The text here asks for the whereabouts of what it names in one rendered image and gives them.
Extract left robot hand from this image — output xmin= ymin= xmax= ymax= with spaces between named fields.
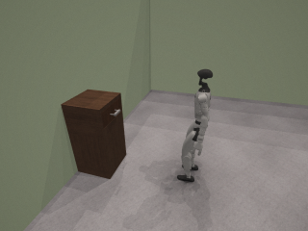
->
xmin=192 ymin=141 xmax=203 ymax=156

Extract left robot upper arm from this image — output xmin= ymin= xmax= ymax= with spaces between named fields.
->
xmin=197 ymin=92 xmax=210 ymax=121

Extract drawer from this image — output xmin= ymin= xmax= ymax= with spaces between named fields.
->
xmin=101 ymin=97 xmax=121 ymax=128

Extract robot right shin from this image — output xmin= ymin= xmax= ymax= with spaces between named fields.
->
xmin=189 ymin=150 xmax=195 ymax=167

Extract left robot forearm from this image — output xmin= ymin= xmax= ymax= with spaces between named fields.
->
xmin=196 ymin=116 xmax=208 ymax=142

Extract left robot foot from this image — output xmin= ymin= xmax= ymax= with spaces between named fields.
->
xmin=177 ymin=174 xmax=194 ymax=182

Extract cabinet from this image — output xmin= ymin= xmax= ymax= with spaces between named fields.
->
xmin=61 ymin=90 xmax=126 ymax=179

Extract handle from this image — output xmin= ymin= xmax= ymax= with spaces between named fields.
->
xmin=110 ymin=109 xmax=121 ymax=116

